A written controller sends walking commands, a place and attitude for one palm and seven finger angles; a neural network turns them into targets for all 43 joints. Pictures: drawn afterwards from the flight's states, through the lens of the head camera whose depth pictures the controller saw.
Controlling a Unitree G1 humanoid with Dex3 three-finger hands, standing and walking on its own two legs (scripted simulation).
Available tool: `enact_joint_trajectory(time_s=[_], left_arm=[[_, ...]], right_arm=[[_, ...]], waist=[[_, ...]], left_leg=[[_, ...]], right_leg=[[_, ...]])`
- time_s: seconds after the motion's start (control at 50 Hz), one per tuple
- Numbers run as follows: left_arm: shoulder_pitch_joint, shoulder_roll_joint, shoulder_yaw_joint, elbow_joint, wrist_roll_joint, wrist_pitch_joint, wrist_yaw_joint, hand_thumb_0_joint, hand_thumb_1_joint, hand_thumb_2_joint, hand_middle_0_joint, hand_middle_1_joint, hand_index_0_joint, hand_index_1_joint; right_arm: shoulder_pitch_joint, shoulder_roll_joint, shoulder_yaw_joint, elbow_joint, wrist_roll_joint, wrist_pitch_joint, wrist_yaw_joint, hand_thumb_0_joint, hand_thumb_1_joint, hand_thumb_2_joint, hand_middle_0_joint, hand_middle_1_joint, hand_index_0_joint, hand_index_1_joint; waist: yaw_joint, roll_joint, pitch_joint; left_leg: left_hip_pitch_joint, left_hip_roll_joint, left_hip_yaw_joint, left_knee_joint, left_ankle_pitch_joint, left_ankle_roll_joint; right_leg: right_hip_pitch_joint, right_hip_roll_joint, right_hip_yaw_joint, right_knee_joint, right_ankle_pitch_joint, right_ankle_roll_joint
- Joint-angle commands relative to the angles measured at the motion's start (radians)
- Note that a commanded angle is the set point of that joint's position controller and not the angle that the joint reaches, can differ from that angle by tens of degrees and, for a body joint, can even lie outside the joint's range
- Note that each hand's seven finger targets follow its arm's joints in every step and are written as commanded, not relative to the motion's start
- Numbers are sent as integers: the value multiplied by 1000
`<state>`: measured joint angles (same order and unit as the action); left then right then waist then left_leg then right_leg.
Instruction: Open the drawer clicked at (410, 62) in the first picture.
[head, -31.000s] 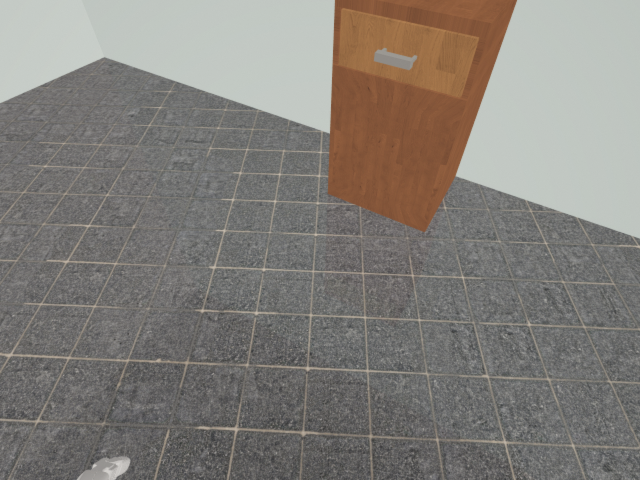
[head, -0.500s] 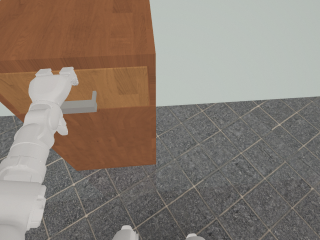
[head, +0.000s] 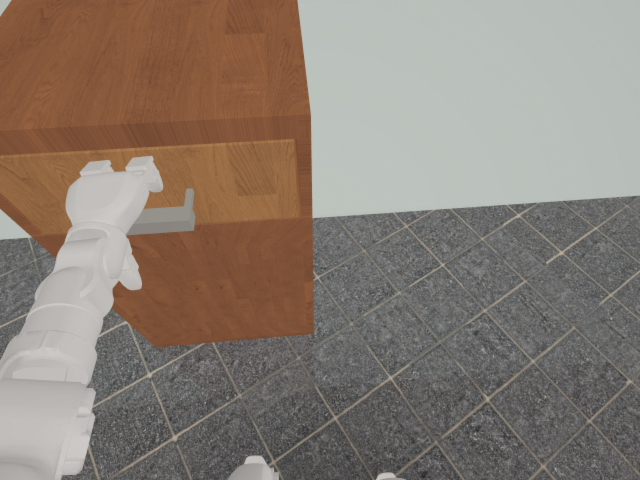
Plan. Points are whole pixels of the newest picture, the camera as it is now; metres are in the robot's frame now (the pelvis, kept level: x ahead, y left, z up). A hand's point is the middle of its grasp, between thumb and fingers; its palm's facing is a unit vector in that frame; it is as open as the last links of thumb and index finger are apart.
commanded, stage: lower the fingers behind the handle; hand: left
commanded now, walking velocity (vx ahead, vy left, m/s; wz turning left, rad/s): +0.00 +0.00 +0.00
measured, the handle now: (153, 208) +0.50 +0.25 -0.01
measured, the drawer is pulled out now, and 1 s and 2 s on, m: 0.00 0.00 0.00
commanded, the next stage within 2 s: lift the hand off the handle in 1.34 s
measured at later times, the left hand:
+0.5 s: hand (132, 235) +0.44 +0.27 +0.00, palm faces -0.06 -0.03 -1.00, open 13.8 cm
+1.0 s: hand (134, 233) +0.45 +0.27 +0.00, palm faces -0.04 +0.00 -1.00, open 13.8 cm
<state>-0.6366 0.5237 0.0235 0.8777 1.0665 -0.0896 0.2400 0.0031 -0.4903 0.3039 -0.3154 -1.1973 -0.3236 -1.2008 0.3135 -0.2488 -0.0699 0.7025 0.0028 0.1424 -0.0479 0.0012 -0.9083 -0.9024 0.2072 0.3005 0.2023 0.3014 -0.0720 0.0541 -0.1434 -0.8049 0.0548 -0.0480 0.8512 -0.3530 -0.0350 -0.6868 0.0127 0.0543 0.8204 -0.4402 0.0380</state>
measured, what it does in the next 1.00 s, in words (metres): stands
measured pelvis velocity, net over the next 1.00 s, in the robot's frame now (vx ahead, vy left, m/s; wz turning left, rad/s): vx -0.03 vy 0.00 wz -0.01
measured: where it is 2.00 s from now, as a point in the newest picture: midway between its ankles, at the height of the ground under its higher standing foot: outside the picture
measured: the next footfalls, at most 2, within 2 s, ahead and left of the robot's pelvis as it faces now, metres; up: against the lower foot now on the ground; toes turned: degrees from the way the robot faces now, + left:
none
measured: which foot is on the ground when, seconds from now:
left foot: down 0.00-1.00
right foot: down 0.00-1.00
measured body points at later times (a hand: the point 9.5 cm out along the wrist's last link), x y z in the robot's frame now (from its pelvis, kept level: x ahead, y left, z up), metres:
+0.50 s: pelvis -0.01 +0.00 -0.02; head +0.09 +0.01 +0.42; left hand +0.44 +0.26 +0.06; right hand +0.02 -0.27 -0.14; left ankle +0.02 +0.14 -0.70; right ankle -0.03 -0.15 -0.70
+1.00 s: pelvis -0.03 +0.00 -0.03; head +0.08 +0.01 +0.41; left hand +0.45 +0.26 +0.05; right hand +0.01 -0.27 -0.16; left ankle +0.02 +0.14 -0.70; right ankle -0.03 -0.15 -0.70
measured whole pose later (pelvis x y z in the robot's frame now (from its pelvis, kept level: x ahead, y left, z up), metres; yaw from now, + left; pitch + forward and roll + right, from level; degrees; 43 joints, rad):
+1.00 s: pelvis -0.03 +0.00 -0.03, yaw -1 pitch +22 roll -3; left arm -0.77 0.56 -0.01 1.00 1.09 -0.07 0.30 0.00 -0.49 0.30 -0.30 -1.33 -0.32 -1.20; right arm 0.32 -0.26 -0.04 0.68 0.00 0.15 -0.04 0.00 -0.91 -0.90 0.21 0.30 0.20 0.30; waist -0.09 0.05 -0.18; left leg -1.04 0.05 -0.06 1.03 -0.38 -0.03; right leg -0.92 0.02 0.05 1.00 -0.48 0.05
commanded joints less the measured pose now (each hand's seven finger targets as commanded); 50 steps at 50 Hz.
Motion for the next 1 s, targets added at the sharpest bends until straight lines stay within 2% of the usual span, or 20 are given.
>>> enact_joint_trajectory(time_s=[0.0, 0.04, 0.06, 0.08, 0.12, 0.18, 0.22, 0.26, 0.28, 0.3, 0.36, 0.4, 0.46, 0.5, 0.56, 0.64, 0.68, 0.72, 0.86, 0.98], left_arm=[[-431, 290, 85, -180, 6, 8, 57, 0, -500, 300, -300, -1200, -300, -1200], [-437, 285, 79, -191, 6, 7, 59, 0, -500, 300, -300, -1200, -300, -1200], [-411, 272, 74, -152, 0, 15, 57, 0, -500, 300, -300, -1200, -300, -1200], [-433, 277, 77, -160, -5, 12, 52, 0, -500, 300, -300, -1200, -300, -1200], [-408, 317, 105, -143, 0, 8, 49, 0, -500, 300, -300, -1200, -300, -1200], [-423, 254, 62, -154, 1, -1, 46, 0, -500, 300, -300, -1200, -300, -1200], [-421, 299, 88, -132, 5, -4, 49, 0, -500, 300, -300, -1200, -300, -1200], [-428, 282, 72, -131, 9, -8, 52, 0, -500, 300, -300, -1200, -300, -1200], [-444, 278, 73, -137, 2, -11, 51, 0, -500, 300, -300, -1200, -300, -1200], [-433, 320, 107, -145, 9, -17, 56, 0, -500, 300, -300, -1200, -300, -1200], [-404, 286, 96, -169, 7, -21, 67, 0, -500, 300, -300, -1200, -300, -1200], [-387, 298, 113, -168, 9, -20, 76, 0, -500, 300, -300, -1200, -300, -1200], [-386, 255, 75, -133, 12, 2, 86, 0, -500, 300, -300, -1200, -300, -1200], [-376, 277, 92, -122, 16, 12, 90, 0, -500, 300, -300, -1200, -300, -1200], [-362, 272, 82, -75, 10, 32, 84, 0, -500, 300, -300, -1200, -300, -1200], [-399, 296, 78, -36, 18, 33, 73, 0, -500, 300, -300, -1200, -300, -1200], [-388, 259, 56, -16, 12, 32, 64, 0, -500, 300, -300, -1200, -300, -1200], [-366, 265, 57, 17, 11, 32, 60, 0, -500, 300, -300, -1200, -300, -1200], [-383, 240, 26, 57, 20, 36, 54, 0, -500, 300, -300, -1200, -300, -1200], [-419, 272, 30, 74, 10, 51, 36, 0, -500, 300, -300, -1200, -300, -1200]], right_arm=[[99, -156, -55, -66, -1, -13, -17, 0, -900, -900, 200, 300, 200, 300], [99, -154, -55, -68, -3, -14, -16, 0, -900, -900, 200, 300, 200, 300], [100, -156, -55, -67, -6, -14, -16, 0, -900, -900, 200, 300, 200, 300], [103, -157, -53, -66, -4, -15, -17, 0, -900, -900, 200, 300, 200, 300], [102, -161, -51, -65, -8, -14, -19, 0, -900, -900, 200, 300, 200, 300], [106, -151, -54, -69, -9, -17, -16, 0, -900, -900, 200, 300, 200, 300], [108, -159, -52, -64, -10, -16, -19, 0, -900, -900, 200, 300, 200, 300], [112, -155, -51, -67, -10, -16, -21, 0, -900, -900, 200, 300, 200, 300], [119, -156, -50, -64, -11, -19, -19, 0, -900, -900, 200, 300, 200, 300], [118, -158, -52, -64, -11, -17, -21, 0, -900, -900, 200, 300, 200, 300], [118, -153, -57, -61, -18, -19, -16, 0, -900, -900, 200, 300, 200, 300], [119, -154, -56, -58, -18, -15, -14, 0, -900, -900, 200, 300, 200, 300], [120, -157, -55, -52, -19, -15, -8, 0, -900, -900, 200, 300, 200, 300], [120, -159, -52, -52, -16, -9, -6, 0, -900, -900, 200, 300, 200, 300], [120, -164, -50, -49, -17, -6, -5, 0, -900, -900, 200, 300, 200, 300], [120, -168, -40, -51, -11, 0, -7, 0, -900, -900, 200, 300, 200, 300], [124, -165, -40, -56, -13, -2, -4, 0, -900, -900, 200, 300, 200, 300], [124, -169, -36, -62, -12, -1, -4, 0, -900, -900, 200, 300, 200, 300], [131, -167, -33, -80, -9, -4, -5, 0, -900, -900, 200, 300, 200, 300], [138, -174, -23, -91, -2, -4, -8, 0, -900, -900, 200, 300, 200, 300]], waist=[[-16, 20, -386], [-12, 46, -388], [-17, 26, -367], [-23, 10, -372], [-7, 31, -388], [-21, 39, -379], [-20, 37, -377], [-22, 42, -381], [-27, 37, -387], [-14, 35, -420], [-7, 83, -449], [-5, 59, -461], [-16, 45, -408], [-7, 44, -422], [-15, 2, -390], [-24, -5, -356], [-26, 3, -345], [-27, -13, -330], [-37, -24, -337], [-43, -31, -332]], left_leg=[[360, -66, 85, -41, 326, 73], [365, -66, 87, -36, 325, 72], [351, -67, 88, -30, 314, 72], [344, -65, 86, -27, 317, 75], [335, -67, 90, -17, 322, 73], [340, -63, 85, -12, 324, 72], [312, -63, 87, 1, 297, 72], [304, -65, 84, 4, 291, 72], [305, -63, 81, 7, 303, 73], [309, -60, 81, 14, 316, 71], [328, -59, 85, 32, 349, 67], [322, -56, 80, 35, 356, 67], [288, -56, 78, 34, 307, 66], [292, -56, 76, 25, 304, 66], [253, -58, 79, 30, 265, 70], [208, -57, 75, 26, 210, 72], [206, -58, 74, 30, 204, 73], [184, -58, 75, 40, 185, 74], [140, -57, 72, 70, 131, 74], [93, -61, 69, 81, 89, 77]], right_leg=[[40, 63, -91, -87, 371, -61], [30, 62, -91, -86, 364, -63], [29, 63, -92, -84, 360, -63], [34, 61, -91, -83, 369, -62], [36, 61, -87, -69, 379, -63], [2, 64, -95, -66, 359, -65], [-11, 62, -88, -58, 346, -62], [-24, 65, -91, -51, 334, -64], [-24, 64, -92, -47, 340, -64], [-19, 65, -90, -37, 353, -62], [-27, 67, -91, -20, 373, -66], [-33, 69, -93, -14, 375, -64], [-61, 69, -99, -16, 330, -65], [-58, 70, -100, -16, 320, -66], [-54, 68, -97, -22, 305, -63], [-86, 65, -94, -23, 255, -61], [-98, 65, -98, -18, 241, -66], [-112, 66, -96, -13, 229, -63], [-170, 64, -95, 11, 173, -63], [-183, 60, -91, 23, 141, -61]])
